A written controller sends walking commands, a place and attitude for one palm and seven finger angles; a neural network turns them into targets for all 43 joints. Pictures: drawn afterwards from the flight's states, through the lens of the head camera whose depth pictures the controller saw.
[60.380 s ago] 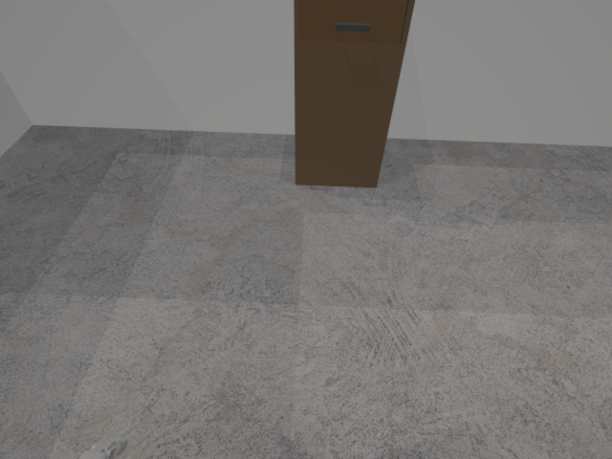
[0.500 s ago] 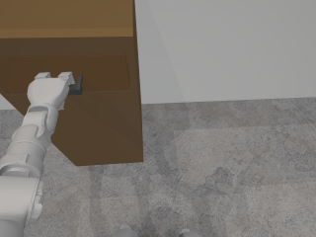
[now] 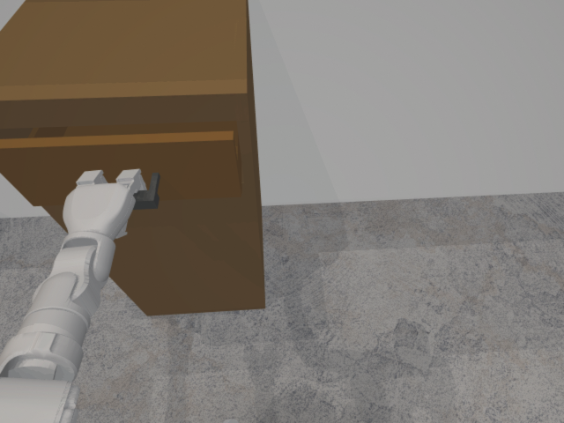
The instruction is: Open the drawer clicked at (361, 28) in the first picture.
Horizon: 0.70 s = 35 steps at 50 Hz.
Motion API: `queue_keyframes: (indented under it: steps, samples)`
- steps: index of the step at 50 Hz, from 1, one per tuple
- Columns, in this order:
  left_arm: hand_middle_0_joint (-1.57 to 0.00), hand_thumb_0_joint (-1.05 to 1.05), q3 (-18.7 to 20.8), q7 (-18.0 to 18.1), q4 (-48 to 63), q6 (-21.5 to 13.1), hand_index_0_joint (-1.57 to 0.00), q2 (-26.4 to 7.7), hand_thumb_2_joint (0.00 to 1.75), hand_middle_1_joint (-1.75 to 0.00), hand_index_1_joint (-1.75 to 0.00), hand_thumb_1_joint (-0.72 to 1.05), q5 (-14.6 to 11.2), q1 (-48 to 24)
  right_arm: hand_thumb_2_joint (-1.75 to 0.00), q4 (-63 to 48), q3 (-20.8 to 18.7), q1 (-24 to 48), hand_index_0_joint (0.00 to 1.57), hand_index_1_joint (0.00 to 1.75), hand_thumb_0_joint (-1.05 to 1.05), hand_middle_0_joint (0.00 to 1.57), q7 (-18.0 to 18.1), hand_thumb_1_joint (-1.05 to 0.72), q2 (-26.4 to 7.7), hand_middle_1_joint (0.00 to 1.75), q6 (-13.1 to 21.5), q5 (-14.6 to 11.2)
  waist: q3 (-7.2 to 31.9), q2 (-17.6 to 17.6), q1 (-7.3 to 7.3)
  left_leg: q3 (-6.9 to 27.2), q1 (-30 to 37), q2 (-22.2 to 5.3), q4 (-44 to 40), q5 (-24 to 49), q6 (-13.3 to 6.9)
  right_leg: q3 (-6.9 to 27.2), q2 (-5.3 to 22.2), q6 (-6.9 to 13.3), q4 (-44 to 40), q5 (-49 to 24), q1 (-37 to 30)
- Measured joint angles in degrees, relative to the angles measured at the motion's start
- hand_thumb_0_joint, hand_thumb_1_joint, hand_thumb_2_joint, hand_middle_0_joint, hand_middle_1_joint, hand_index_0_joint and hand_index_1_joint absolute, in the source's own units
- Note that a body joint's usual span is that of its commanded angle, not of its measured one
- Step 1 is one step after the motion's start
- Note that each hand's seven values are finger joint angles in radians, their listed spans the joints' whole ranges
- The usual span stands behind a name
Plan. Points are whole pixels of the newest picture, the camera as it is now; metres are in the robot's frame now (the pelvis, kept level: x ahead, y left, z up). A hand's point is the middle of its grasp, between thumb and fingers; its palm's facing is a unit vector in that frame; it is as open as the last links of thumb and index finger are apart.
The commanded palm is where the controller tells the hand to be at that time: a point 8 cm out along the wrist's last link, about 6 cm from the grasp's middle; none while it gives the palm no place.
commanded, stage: pull the drawer open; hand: left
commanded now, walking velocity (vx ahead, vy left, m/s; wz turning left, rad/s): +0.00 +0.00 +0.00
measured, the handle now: (120, 190) +0.46 +0.26 +0.04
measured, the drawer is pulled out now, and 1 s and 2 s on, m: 0.04 0.16 0.29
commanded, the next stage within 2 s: none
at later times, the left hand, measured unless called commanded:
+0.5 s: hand (106, 274) +0.32 +0.25 +0.02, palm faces -0.02 -0.04 -1.00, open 5.5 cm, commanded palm +0.30 +0.25 +0.08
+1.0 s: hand (99, 303) +0.28 +0.25 +0.02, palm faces -0.01 -0.06 -1.00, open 5.5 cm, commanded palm +0.25 +0.26 +0.08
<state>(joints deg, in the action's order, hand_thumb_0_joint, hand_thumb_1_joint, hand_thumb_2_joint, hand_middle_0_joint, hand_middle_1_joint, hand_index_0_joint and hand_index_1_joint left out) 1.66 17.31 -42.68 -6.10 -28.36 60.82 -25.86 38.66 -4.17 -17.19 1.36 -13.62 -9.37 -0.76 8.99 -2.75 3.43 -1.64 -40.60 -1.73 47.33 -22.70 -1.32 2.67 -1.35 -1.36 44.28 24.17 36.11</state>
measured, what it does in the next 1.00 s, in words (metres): stands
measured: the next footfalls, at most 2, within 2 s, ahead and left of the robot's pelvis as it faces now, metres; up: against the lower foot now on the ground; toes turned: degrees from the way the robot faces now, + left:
none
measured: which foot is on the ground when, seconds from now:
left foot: down 0.00-1.00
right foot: down 0.00-1.00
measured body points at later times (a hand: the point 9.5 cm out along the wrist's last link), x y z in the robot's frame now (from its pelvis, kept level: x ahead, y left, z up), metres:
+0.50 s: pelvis +0.00 -0.01 +0.01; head +0.04 -0.02 +0.45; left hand +0.32 +0.25 +0.07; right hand +0.15 -0.26 -0.11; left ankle +0.00 +0.10 -0.70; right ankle -0.03 -0.14 -0.70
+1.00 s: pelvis +0.00 -0.02 +0.01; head +0.03 -0.03 +0.45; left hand +0.28 +0.25 +0.07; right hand +0.15 -0.28 -0.11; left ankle +0.00 +0.10 -0.70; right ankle -0.03 -0.14 -0.70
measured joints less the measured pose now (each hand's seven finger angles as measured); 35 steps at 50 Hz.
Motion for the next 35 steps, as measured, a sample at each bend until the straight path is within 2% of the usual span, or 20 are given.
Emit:
queue_keyframes:
  steps: [16,26,35]
  samples:
    - [-0.31,0.02,-2.9,-0.3,13.3,3.4,-0.41,2.5,0.83,-1.35,-1.35,0.74,-1.2,12.2,-0.89,-2.4,0.6,5.1,0.20,0.30,0.01,0.20,0.4,-0.91,-0.1,0.30,1.1,0.1,-1.0,0.1,-2.30,0.9,4.6,0.6,-1.6,0.4,0.4,-1.0,0.5,0.4,-1.1,0.2,-4.7]
    - [-0.32,0.02,-3.4,-0.5,16.0,2.9,-0.42,2.5,0.83,-1.35,-1.35,0.73,-1.2,15.3,-0.89,-1.9,1.2,6.5,0.20,0.30,0.01,0.20,1.4,-0.91,0.1,0.30,1.8,0.4,-2.2,0.0,-3.50,1.6,6.0,0.7,-2.1,1.1,1.0,-1.7,0.6,1.0,-0.6,0.3,-6.0]
    - [-0.32,0.02,-2.1,-0.7,17.6,1.9,-0.42,2.3,0.83,-1.34,-1.35,0.73,-1.9,17.8,-0.89,-1.1,1.3,6.3,0.20,0.30,0.01,0.20,2.0,-0.91,0.2,0.30,2.4,0.5,-2.6,-0.2,-3.66,1.7,6.5,0.5,-2.3,1.4,1.4,-1.7,0.4,1.4,-0.1,0.4,-6.1]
